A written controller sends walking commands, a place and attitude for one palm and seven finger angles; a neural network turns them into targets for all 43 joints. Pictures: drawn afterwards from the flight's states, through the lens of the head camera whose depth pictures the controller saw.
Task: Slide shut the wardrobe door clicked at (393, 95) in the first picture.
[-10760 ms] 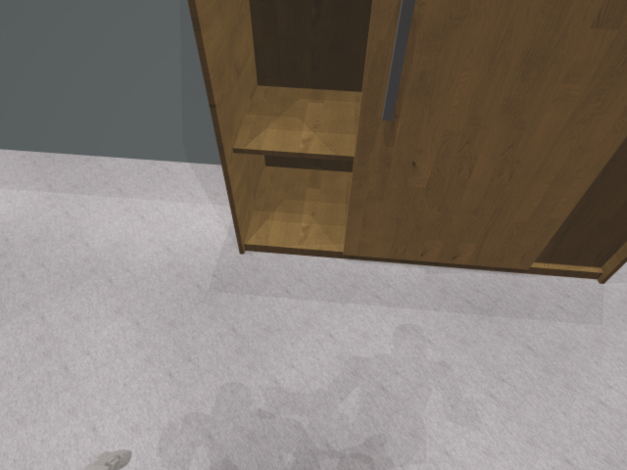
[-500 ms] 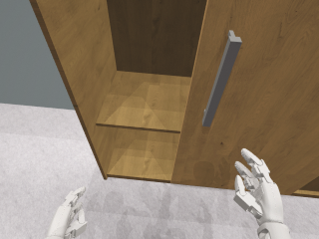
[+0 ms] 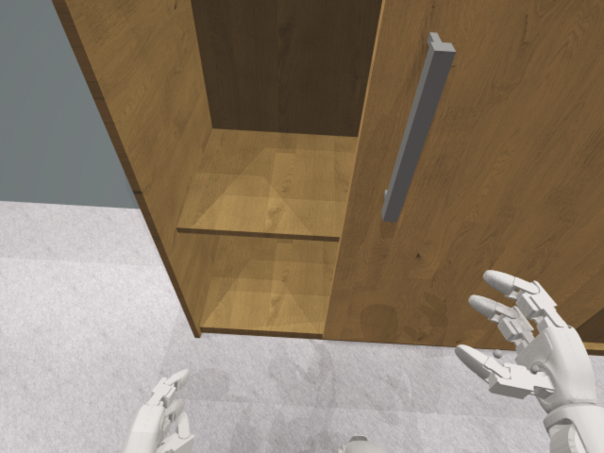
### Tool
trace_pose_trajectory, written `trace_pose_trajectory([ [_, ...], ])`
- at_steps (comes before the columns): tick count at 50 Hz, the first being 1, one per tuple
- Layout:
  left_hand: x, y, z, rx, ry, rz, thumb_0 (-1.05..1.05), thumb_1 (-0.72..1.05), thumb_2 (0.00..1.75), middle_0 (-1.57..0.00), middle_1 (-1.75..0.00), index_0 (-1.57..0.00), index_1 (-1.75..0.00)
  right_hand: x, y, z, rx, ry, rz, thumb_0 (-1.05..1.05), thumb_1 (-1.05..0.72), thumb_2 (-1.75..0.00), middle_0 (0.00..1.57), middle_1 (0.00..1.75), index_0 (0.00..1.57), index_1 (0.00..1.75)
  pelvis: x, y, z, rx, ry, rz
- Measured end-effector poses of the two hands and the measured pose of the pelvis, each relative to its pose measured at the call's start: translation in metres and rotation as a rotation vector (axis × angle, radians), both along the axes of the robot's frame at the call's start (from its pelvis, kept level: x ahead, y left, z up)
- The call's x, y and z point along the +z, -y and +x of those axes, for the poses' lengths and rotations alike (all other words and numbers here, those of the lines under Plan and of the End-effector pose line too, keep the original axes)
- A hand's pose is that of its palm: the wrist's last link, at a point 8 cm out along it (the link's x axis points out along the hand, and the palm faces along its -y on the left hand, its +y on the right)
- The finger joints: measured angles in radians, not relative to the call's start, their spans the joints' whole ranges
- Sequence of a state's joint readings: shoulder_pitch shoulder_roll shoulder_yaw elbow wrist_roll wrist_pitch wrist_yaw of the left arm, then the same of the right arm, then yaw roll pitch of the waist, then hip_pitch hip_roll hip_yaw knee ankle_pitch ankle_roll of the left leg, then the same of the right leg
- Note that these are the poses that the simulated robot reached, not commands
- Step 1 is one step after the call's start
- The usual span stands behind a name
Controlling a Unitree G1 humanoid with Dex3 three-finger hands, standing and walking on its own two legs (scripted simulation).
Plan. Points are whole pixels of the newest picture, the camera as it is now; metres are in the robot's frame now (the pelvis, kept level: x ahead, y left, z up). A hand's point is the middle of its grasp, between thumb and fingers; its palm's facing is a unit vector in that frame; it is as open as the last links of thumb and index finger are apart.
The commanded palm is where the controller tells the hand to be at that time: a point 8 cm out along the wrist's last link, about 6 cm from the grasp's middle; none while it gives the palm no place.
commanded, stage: raise the hand with hooked fingers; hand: right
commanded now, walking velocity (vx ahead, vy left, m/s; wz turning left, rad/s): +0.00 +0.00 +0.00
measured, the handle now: (408, 140) +0.55 -0.13 +0.14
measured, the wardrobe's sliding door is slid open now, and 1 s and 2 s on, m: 0.41 0.41 0.41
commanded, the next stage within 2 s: move the hooked fingers beside the handle in 1.32 s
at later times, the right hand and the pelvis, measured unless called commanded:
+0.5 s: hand (578, 312) +0.26 -0.27 +0.13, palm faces +0.05 +1.00 -0.05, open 13.5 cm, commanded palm +0.23 -0.32 +0.14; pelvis +0.01 -0.03 +0.03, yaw +0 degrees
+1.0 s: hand out of the picture +0.29 -0.31 +0.18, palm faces +0.04 +1.00 -0.06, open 13.9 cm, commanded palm +0.25 -0.35 +0.18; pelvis +0.01 -0.03 +0.05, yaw +0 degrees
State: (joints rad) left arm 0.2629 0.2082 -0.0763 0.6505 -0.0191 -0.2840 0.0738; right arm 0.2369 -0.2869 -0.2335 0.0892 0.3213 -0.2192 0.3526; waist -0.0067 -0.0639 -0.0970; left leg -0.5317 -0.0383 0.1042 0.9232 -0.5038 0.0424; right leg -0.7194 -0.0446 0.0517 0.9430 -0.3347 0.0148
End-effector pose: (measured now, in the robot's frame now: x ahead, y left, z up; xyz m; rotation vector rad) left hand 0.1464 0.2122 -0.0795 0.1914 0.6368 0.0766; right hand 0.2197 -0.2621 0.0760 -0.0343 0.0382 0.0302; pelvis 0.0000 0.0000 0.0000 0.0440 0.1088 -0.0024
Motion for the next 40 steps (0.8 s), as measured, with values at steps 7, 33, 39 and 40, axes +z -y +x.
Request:
trace_pose_trajectory([
  [7, 0.015, -0.026, -0.014, 0.073, -0.012, 0.058, 0.02, 0.9, 0.9, -0.2, -0.3, -0.21, -0.3, 0.018, 0.016, 0.009, -0.044, 0.032, -0.014, 0.0, -0.03, -0.52, 0.26, 0.86, 0.27, 0.87, 0.012, 0.009, 0.01, 0.02, 0.01, -0.012],
  [33, 0.065, 0.034, 0.052, -0.071, 0.145, 0.044, 0.02, 0.9, 0.9, -0.2, -0.3, -0.21, -0.3, 0.081, 0.086, 0.028, -0.079, 0.097, -0.014, -0.01, 0.47, -0.31, 0.3, 1.18, 0.3, 1.19, 0.037, 0.034, 0.013, -0.005, 0.103, -0.001],
  [39, 0.063, 0.032, 0.042, -0.063, 0.113, 0.05, 0.02, 0.9, 0.9, -0.2, -0.3, -0.21, -0.3, 0.098, 0.098, 0.033, -0.085, 0.109, -0.032, -0.01, 0.49, -0.3, 0.3, 1.19, 0.31, 1.2, 0.041, 0.036, 0.012, -0.006, 0.118, -0.002],
  [40, 0.062, 0.031, 0.04, -0.059, 0.106, 0.053, 0.02, 0.9, 0.9, -0.2, -0.3, -0.21, -0.3, 0.1, 0.1, 0.034, -0.087, 0.11, -0.034, -0.01, 0.49, -0.3, 0.3, 1.19, 0.31, 1.2, 0.042, 0.035, 0.012, -0.006, 0.12, -0.003],
])
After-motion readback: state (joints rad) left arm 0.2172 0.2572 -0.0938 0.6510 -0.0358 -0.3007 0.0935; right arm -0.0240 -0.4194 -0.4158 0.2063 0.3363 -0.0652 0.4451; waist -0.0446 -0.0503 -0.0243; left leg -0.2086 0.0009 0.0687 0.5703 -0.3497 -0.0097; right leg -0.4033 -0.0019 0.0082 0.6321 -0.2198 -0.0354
